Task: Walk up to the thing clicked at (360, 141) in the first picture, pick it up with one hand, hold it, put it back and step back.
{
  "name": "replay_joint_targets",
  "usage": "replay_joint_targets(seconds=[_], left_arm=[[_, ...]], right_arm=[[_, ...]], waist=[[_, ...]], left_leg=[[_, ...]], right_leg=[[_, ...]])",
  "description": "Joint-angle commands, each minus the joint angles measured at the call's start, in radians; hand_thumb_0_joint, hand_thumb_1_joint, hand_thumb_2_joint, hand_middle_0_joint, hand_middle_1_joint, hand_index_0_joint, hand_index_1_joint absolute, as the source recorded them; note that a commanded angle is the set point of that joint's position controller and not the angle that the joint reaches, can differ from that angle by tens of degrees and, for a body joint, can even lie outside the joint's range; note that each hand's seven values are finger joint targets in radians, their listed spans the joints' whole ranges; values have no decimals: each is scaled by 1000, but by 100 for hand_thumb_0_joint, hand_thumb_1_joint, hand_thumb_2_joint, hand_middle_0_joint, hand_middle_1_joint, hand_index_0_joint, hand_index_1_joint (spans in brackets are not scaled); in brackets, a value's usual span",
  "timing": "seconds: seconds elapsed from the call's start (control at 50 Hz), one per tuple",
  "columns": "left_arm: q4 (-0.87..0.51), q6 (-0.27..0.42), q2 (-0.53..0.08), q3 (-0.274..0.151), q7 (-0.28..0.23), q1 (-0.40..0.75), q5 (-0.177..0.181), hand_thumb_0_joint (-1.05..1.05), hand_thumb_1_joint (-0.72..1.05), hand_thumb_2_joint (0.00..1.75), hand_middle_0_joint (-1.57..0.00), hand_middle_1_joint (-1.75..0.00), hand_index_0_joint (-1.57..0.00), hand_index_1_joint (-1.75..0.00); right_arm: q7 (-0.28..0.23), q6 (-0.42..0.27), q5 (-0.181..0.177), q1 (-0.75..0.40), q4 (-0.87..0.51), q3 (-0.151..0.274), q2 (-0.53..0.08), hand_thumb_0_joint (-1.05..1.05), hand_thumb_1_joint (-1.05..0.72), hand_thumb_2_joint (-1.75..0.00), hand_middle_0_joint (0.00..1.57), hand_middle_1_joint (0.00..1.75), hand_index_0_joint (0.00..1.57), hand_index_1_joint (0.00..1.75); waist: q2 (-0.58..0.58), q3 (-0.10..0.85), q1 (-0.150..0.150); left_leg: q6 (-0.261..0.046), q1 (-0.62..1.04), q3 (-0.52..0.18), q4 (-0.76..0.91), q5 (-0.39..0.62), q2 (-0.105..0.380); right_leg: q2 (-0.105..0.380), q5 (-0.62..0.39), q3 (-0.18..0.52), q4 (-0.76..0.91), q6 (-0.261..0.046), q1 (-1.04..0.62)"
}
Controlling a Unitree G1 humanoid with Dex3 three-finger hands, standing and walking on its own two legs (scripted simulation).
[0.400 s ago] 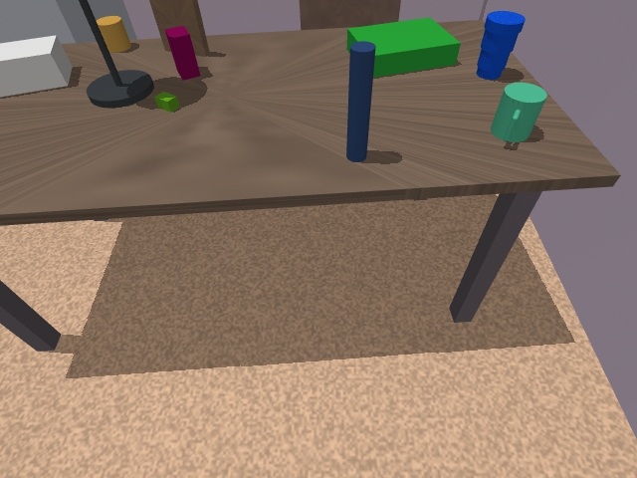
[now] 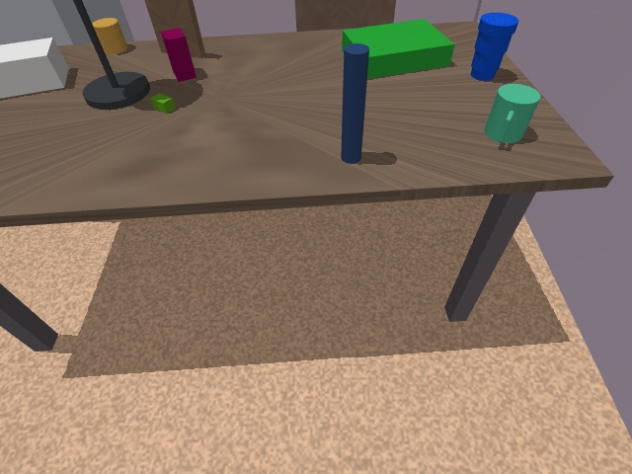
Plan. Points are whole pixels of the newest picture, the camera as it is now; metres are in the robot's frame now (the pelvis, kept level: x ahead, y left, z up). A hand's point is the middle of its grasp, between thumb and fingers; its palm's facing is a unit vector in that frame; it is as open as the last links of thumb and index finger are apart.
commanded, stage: stand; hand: right
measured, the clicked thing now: (353, 109) +0.75 -0.07 +0.06
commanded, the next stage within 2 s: walk up in 0.72 s
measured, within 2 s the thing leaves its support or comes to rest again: neither
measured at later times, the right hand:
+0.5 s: hand out of the picture +0.07 -0.25 -0.16, palm faces -0.03 +0.94 -0.33, open 7.4 cm
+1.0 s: hand out of the picture +0.12 -0.23 -0.15, palm faces -0.10 +0.92 -0.37, open 7.4 cm
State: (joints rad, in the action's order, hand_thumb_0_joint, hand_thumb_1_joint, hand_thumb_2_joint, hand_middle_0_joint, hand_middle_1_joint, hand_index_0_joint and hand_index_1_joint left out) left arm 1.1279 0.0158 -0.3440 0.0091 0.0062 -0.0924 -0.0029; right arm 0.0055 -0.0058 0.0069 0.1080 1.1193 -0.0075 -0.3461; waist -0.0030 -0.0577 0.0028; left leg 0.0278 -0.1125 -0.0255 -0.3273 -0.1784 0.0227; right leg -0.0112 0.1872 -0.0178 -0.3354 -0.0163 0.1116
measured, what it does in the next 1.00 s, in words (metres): lifts its left foot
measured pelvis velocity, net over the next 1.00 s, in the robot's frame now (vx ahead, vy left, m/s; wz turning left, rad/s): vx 0.05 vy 0.05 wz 0.06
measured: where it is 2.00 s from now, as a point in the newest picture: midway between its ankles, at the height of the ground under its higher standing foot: (279, 467)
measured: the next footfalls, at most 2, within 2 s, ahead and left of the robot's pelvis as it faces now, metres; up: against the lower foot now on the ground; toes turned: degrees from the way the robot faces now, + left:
left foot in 1.06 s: +0.19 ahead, +0.24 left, +0.00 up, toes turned +7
right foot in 1.54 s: +0.32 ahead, +0.01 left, +0.00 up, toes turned +2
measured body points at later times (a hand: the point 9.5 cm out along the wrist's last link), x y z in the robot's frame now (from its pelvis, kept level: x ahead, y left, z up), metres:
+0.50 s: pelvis +0.00 +0.00 +0.00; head +0.02 +0.00 +0.45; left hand +0.08 +0.30 -0.13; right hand +0.07 -0.30 -0.13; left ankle +0.00 +0.14 -0.75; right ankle +0.00 -0.11 -0.75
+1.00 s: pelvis +0.05 +0.05 -0.01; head +0.07 +0.06 +0.44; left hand +0.06 +0.39 -0.13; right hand +0.13 -0.28 -0.12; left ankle +0.12 +0.21 -0.72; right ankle +0.00 -0.11 -0.75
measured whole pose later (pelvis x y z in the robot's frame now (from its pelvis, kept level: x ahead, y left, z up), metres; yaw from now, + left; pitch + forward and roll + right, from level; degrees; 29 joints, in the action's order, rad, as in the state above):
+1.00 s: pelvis +0.05 +0.05 -0.01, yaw +3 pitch -3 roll -2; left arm 1.01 0.06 -0.41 -0.08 0.02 -0.28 -0.03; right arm 0.10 0.03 0.05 0.23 0.98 0.10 -0.45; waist -0.05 -0.08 -0.02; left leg 0.01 -0.42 -0.05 -0.73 -0.34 0.10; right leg 0.04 0.31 -0.06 -0.37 0.01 0.01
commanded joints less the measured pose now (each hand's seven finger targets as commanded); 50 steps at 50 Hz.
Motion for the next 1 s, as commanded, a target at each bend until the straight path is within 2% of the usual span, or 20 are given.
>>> replay_joint_targets(seconds=[0.0, 0.16, 0.2, 0.26, 0.38, 0.44, 0.5, 0.68, 0.7, 0.72, 0.74, 0.76, 0.78, 0.8, 0.82, 0.84, 0.88, 0.9, 0.96, 0.98], left_arm=[[-60, 19, -218, -43, -14, 30, -6, 0, 90, 90, -20, -30, -20, -30], [-59, 20, -220, -44, -14, 29, -4, 0, 90, 90, -20, -30, -20, -30], [-61, 20, -224, -44, -15, 37, -5, 0, 90, 90, -20, -30, -20, -30], [-62, 18, -220, -45, -15, 32, -6, 0, 90, 90, -20, -30, -20, -30], [-60, 20, -220, -44, -15, 22, -5, 0, 90, 90, -20, -30, -20, -30], [-64, 22, -222, -44, -16, 19, -5, 0, 90, 90, -20, -30, -20, -30], [-62, 23, -219, -43, -17, 18, -5, 0, 90, 90, -20, -30, -20, -30], [-57, 18, -218, -45, -15, 18, -3, 0, 90, 90, -20, -30, -20, -30], [-84, 39, -320, -109, -9, -101, -8, 0, 90, 90, -20, -30, -20, -30], [-68, 43, -335, -124, -10, -179, -21, 0, 90, 90, -20, -30, -20, -30], [-70, 48, -371, -147, -13, -206, -30, 0, 90, 90, -20, -30, -20, -30], [-100, 55, -393, -160, -18, -185, -35, 0, 90, 90, -20, -30, -20, -30], [-134, 60, -376, -162, -20, -135, -32, 0, 90, 90, -20, -30, -20, -30], [-150, 63, -349, -155, -18, -121, -28, 0, 90, 90, -20, -30, -20, -30], [-168, 68, -338, -153, -18, -90, -32, 0, 90, 90, -20, -30, -20, -30], [-182, 72, -331, -153, -16, -75, -30, 0, 90, 90, -20, -30, -20, -30], [-209, 77, -330, -152, -11, -86, -29, 0, 90, 90, -20, -30, -20, -30], [-220, 78, -335, -154, -8, -87, -29, 0, 90, 90, -20, -30, -20, -30], [-248, 77, -346, -155, 2, -67, -31, 0, 90, 90, -20, -30, -20, -30], [-253, 74, -352, -153, 4, -62, -30, 0, 90, 90, -20, -30, -20, -30]], right_arm=[[-18, -26, -1, -37, -59, 43, -204, 0, -90, -90, 20, 30, 20, 30], [-17, -23, 0, -33, -54, 41, -199, 0, -90, -90, 20, 30, 20, 30], [-16, -22, 1, -26, -57, 42, -201, 0, -90, -90, 20, 30, 20, 30], [-16, -23, 3, -28, -55, 43, -206, 0, -90, -90, 20, 30, 20, 30], [-15, -23, 2, -25, -56, 42, -202, 0, -90, -90, 20, 30, 20, 30], [-15, -25, 1, -24, -60, 43, -203, 0, -90, -90, 20, 30, 20, 30], [-17, -24, 2, -22, -58, 44, -205, 0, -90, -90, 20, 30, 20, 30], [-18, -23, 1, -24, -57, 40, -206, 0, -90, -90, 20, 30, 20, 30], [10, -16, 24, 9, -113, 102, -290, 0, -90, -90, 20, 30, 20, 30], [21, -9, 33, -23, -137, 102, -259, 0, -90, -90, 20, 30, 20, 30], [28, 1, 42, -48, -164, 100, -249, 0, -90, -90, 20, 30, 20, 30], [34, 7, 52, -66, -188, 105, -254, 0, -90, -90, 20, 30, 20, 30], [43, 7, 48, -38, -193, 110, -253, 0, -90, -90, 20, 30, 20, 30], [49, 5, 48, -19, -194, 119, -253, 0, -90, -90, 20, 30, 20, 30], [58, 3, 41, 13, -197, 124, -251, 0, -90, -90, 20, 30, 20, 30], [65, 2, 41, 31, -202, 130, -251, 0, -90, -90, 20, 30, 20, 30], [78, -1, 39, 29, -223, 132, -242, 0, -90, -90, 20, 30, 20, 30], [82, -1, 40, 31, -235, 134, -237, 0, -90, -90, 20, 30, 20, 30], [91, -4, 36, 54, -257, 145, -231, 0, -90, -90, 20, 30, 20, 30], [91, -5, 36, 80, -252, 153, -237, 0, -90, -90, 20, 30, 20, 30]], waist=[[0, 101, -6], [17, 66, -6], [23, 79, 1], [2, 71, -4], [-3, 76, -5], [-2, 107, -3], [4, 109, -2], [-8, 77, -5], [-56, 144, -33], [11, 90, -74], [100, 10, -101], [76, -46, -98], [67, -73, -73], [58, -105, -63], [79, -98, -30], [78, -102, -20], [112, -88, -24], [126, -83, -25], [181, -67, -6], [186, -51, 10]], left_leg=[[-42, 20, -69, 34, 163, 103], [-43, 9, -72, 49, 111, 100], [-44, 12, -67, 44, 114, 100], [-42, 0, -71, 52, 86, 99], [-42, -1, -72, 49, 113, 100], [-42, 28, -64, 36, 174, 103], [-44, 30, -64, 31, 188, 105], [-41, 15, -70, 49, 144, 104], [-95, -51, -36, -93, -201, 32], [-89, -282, 0, -188, -355, 3], [-61, -453, 24, -413, -363, -12], [-60, -534, -62, -524, -321, 22], [-56, -538, -94, -563, -285, 47], [-48, -515, -105, -575, -259, 63], [-42, -520, -117, -565, -240, 76], [-30, -497, -113, -563, -227, 81], [-14, -450, -71, -496, -208, 82], [-10, -397, -56, -451, -192, 94], [-14, -249, 8, -335, -107, 84], [-19, -193, 42, -314, -78, 69]], right_leg=[[142, -165, 103, 53, -16, -24], [138, -111, 105, 73, -11, 4], [143, -123, 111, 75, -14, -9], [137, -75, 107, 79, -13, -6], [138, -109, 107, 74, -13, -14], [142, -192, 103, 58, -15, -31], [143, -218, 100, 55, -13, -36], [139, -150, 101, 63, -13, -22], [116, 228, 114, 17, -60, -136], [191, 430, 232, 84, -107, -235], [325, 560, 398, 192, -168, -243], [413, 590, 478, 219, -219, -165], [426, 553, 463, 223, -239, -115], [408, 509, 432, 232, -233, -53], [381, 420, 379, 224, -228, -79], [354, 353, 306, 217, -213, -60], [316, 227, 209, 190, -205, -52], [308, 202, 172, 170, -197, -14], [253, 148, 71, 105, -156, 86], [242, 131, 52, 65, -143, 111]])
